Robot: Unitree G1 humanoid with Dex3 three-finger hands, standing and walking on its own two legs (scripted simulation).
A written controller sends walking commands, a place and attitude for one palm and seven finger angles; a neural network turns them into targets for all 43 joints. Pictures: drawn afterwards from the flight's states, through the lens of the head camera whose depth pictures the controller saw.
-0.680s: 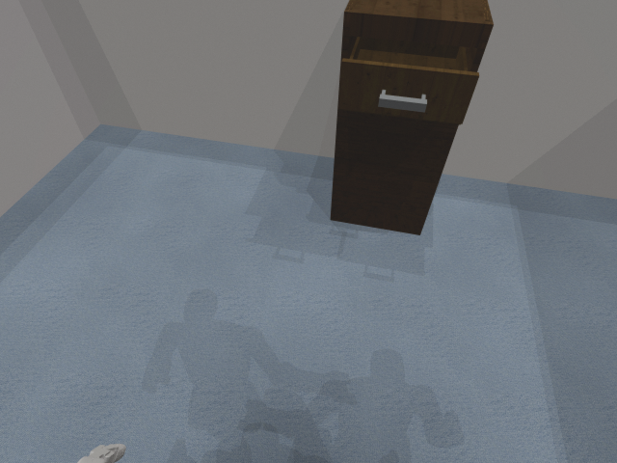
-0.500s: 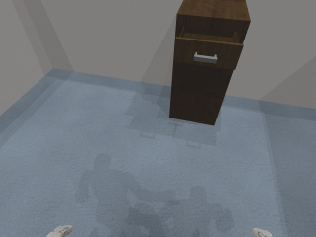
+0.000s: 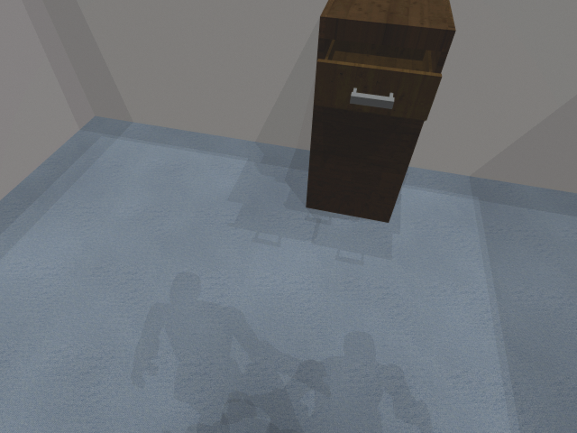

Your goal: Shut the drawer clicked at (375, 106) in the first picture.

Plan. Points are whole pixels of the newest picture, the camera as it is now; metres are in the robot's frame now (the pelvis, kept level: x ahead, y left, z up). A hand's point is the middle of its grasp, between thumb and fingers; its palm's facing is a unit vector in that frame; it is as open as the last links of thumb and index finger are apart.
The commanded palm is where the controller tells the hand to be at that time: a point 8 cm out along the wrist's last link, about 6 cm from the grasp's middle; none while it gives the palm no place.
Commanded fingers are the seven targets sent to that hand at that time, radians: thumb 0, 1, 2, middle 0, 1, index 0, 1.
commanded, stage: stand and wait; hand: left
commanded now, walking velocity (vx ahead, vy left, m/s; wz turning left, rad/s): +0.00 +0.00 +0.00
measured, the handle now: (372, 96) +1.01 -0.19 -0.05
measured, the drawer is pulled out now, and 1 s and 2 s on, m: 0.16 0.16 0.16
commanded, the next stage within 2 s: look at it before walking up in 0.14 s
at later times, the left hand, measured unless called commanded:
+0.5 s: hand out of the picture +0.07 +0.25 -0.16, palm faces -0.03 -0.95 -0.31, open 7.4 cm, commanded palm none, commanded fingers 0.00 0.90 0.90 -0.20 -0.30 -0.20 -0.30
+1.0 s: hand out of the picture +0.05 +0.25 -0.16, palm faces -0.04 -0.95 -0.32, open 7.4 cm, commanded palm none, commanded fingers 0.00 0.90 0.90 -0.20 -0.30 -0.20 -0.30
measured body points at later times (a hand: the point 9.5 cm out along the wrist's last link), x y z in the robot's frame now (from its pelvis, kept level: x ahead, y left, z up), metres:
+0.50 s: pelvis -0.01 +0.00 +0.00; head -0.01 +0.01 +0.45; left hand +0.07 +0.29 -0.13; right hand +0.07 -0.29 -0.13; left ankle -0.01 +0.13 -0.74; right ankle -0.01 -0.11 -0.74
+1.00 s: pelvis -0.01 +0.01 +0.00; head +0.00 +0.01 +0.45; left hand +0.05 +0.30 -0.14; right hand +0.07 -0.28 -0.13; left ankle -0.01 +0.13 -0.74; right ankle -0.01 -0.11 -0.74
